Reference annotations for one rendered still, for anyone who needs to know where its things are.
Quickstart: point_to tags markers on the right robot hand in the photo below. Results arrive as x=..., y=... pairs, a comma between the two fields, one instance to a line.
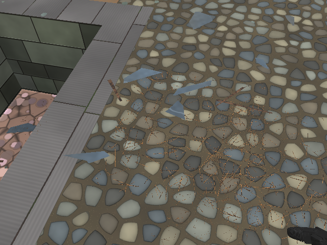
x=314, y=236

